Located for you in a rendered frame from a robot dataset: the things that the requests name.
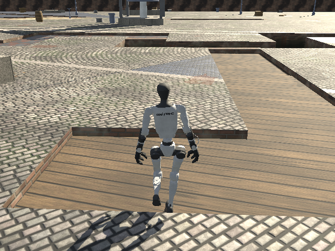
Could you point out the robot left upper arm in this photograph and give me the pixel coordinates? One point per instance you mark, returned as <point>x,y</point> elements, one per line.
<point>146,120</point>

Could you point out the left robot forearm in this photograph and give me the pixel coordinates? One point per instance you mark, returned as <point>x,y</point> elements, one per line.
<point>141,141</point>

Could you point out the robot head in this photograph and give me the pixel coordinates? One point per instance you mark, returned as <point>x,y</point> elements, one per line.
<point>163,90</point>

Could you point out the robot right upper arm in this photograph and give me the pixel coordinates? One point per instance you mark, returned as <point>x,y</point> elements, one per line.
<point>184,118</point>

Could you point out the robot left thigh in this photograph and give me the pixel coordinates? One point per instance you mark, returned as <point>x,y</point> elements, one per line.
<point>155,153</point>

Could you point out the robot left hand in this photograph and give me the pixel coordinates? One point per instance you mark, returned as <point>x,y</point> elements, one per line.
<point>138,157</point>

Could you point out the robot right hand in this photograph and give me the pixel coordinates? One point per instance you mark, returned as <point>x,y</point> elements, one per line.
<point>196,155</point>

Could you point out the right robot forearm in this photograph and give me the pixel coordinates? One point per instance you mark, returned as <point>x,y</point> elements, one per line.
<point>191,140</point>

